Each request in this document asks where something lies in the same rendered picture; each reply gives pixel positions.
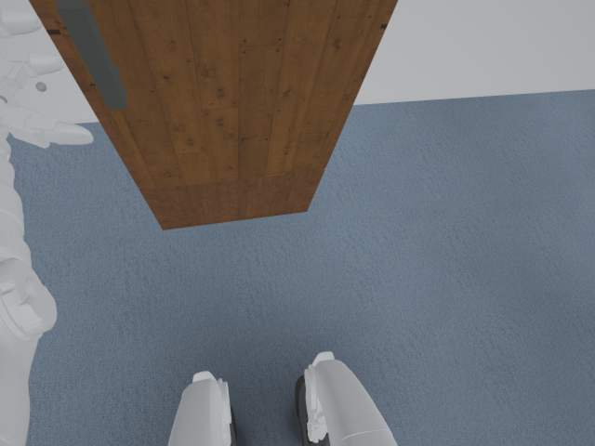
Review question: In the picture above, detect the robot right shin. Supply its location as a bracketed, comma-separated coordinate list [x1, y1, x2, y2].
[306, 351, 335, 441]

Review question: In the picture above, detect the left robot upper arm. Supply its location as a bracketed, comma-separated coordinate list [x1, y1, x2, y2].
[0, 257, 57, 446]

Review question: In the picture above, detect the robot left forearm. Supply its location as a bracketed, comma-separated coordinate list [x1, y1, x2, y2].
[0, 134, 32, 267]

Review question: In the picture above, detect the robot left hand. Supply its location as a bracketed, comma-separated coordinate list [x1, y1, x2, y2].
[0, 8, 94, 149]

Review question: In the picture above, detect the cupboard door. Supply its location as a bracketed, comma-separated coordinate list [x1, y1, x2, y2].
[43, 0, 391, 190]

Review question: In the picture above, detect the left robot thigh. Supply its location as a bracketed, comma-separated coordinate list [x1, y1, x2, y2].
[167, 378, 231, 446]

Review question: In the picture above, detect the handle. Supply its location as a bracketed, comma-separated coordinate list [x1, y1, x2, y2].
[56, 0, 127, 110]

